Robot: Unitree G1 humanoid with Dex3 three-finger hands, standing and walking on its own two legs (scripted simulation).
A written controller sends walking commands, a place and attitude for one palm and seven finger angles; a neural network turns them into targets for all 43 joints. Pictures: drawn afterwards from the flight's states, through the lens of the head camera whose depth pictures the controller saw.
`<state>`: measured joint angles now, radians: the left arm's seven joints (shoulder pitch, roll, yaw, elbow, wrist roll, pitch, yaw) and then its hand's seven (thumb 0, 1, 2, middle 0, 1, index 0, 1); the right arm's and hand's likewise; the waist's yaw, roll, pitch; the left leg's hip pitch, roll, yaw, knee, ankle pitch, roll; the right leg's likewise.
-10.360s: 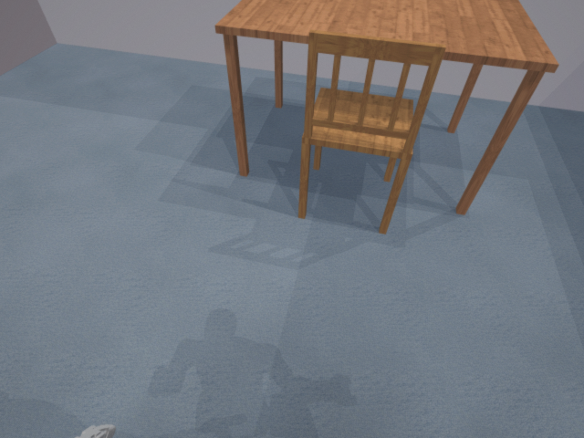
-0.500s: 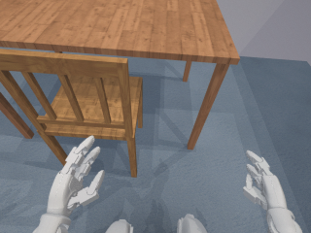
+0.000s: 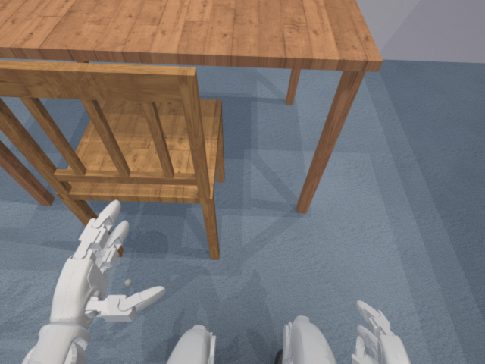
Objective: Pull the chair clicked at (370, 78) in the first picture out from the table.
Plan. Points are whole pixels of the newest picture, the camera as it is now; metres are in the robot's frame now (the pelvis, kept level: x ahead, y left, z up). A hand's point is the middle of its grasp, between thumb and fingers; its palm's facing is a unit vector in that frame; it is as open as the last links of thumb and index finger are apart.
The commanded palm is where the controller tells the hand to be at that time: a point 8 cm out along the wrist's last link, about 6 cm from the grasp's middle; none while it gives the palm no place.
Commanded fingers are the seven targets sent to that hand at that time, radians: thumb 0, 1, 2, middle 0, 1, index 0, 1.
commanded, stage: raise the hand toward the chair's back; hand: left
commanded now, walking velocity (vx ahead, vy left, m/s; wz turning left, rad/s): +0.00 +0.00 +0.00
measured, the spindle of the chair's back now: (109, 140) +0.53 +0.31 +0.00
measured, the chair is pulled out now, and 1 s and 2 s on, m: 0.00 0.00 0.00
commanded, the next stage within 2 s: aim the fingers beside a spindle in 1.22 s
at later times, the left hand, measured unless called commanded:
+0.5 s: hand (116, 261) +0.25 +0.19 +0.06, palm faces +0.01 -1.00 -0.07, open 16.7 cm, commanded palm +0.23 +0.25 +0.07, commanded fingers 0.00 -0.50 0.30 -0.06 -0.08 -0.06 -0.08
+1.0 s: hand (113, 246) +0.27 +0.20 +0.07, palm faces +0.01 -1.00 -0.06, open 17.0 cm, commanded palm +0.25 +0.26 +0.08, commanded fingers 0.00 -0.50 0.30 -0.06 -0.08 -0.06 -0.08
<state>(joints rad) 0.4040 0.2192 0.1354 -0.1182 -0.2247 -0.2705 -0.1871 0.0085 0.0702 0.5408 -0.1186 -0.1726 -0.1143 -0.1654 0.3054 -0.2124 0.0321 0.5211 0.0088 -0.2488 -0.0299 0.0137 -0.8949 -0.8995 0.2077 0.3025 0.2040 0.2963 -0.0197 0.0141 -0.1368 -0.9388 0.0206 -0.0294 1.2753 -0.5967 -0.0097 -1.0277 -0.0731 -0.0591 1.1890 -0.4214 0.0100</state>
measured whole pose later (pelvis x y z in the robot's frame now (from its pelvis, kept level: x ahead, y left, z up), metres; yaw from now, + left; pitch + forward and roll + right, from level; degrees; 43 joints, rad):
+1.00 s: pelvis +0.03 +0.00 +0.02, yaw +1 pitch +15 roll -2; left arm 0.29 0.26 0.24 0.03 -0.27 -0.31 -0.28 -0.01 -0.50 0.30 -0.06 -0.08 -0.06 -0.08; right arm 0.26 -0.26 0.01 0.52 0.01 -0.23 -0.03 0.01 -0.90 -0.90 0.20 0.30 0.20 0.30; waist -0.02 0.01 -0.14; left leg -0.84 0.02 -0.05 1.18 -0.60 -0.02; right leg -0.93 -0.06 -0.08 1.10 -0.44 0.01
